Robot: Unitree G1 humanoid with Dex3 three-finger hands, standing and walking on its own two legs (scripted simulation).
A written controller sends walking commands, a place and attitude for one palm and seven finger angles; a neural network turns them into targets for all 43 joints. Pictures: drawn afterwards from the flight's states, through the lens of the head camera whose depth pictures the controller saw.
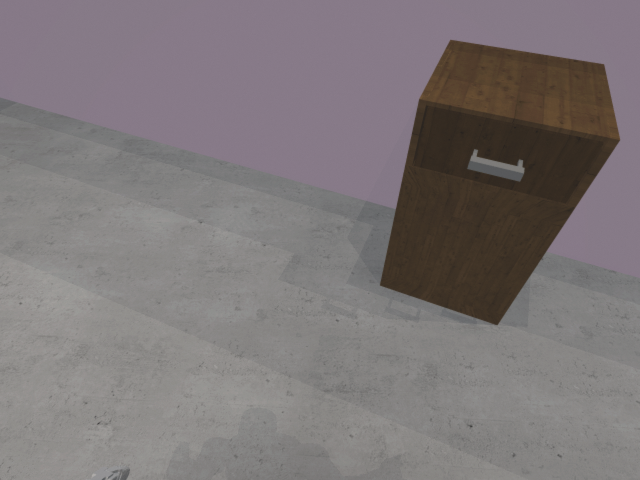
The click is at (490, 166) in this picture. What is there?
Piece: drawer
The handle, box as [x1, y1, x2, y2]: [467, 149, 524, 181]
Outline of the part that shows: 474,149 467,168 519,181 524,169 522,167 522,160 519,159 516,166 477,157 477,150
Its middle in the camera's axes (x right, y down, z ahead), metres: +0.44 -0.19 +0.97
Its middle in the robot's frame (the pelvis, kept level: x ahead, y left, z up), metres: +0.87 -0.40 -0.09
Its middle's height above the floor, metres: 0.68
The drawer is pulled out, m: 0.00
